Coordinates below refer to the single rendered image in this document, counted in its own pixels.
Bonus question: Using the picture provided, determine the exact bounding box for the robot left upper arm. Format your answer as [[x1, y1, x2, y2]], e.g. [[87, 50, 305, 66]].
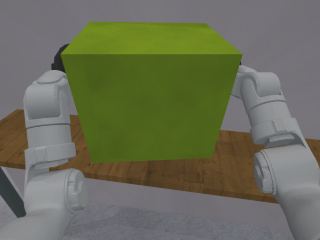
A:
[[0, 168, 89, 240]]

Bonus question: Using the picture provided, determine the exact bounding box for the left robot hand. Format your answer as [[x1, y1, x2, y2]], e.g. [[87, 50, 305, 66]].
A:
[[51, 43, 70, 73]]

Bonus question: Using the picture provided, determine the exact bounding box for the carton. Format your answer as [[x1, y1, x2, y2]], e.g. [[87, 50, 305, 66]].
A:
[[60, 21, 243, 163]]

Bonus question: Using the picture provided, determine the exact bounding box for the robot right forearm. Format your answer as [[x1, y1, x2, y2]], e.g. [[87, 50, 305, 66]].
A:
[[230, 65, 320, 186]]

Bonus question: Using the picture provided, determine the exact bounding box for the robot left forearm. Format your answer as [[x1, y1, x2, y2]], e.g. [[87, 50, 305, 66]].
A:
[[23, 70, 76, 213]]

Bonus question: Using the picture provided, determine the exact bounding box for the robot right upper arm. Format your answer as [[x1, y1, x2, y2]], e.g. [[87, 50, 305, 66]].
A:
[[253, 144, 320, 240]]

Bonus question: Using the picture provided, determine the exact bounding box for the table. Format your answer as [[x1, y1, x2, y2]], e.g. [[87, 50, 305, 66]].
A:
[[0, 109, 320, 218]]

